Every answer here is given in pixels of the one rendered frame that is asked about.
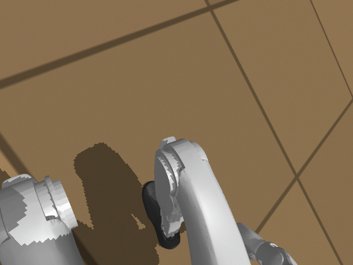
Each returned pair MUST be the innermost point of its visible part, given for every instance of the right robot foot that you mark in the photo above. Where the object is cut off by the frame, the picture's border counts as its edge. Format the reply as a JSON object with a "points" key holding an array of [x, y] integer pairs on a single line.
{"points": [[153, 211]]}

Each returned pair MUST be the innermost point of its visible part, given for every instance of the right robot hand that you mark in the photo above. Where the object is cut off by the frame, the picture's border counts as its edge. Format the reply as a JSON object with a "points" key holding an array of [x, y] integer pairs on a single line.
{"points": [[251, 240]]}

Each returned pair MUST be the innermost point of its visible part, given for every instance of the right robot arm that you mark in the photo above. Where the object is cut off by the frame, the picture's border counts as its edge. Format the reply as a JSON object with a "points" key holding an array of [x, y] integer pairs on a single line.
{"points": [[269, 253]]}

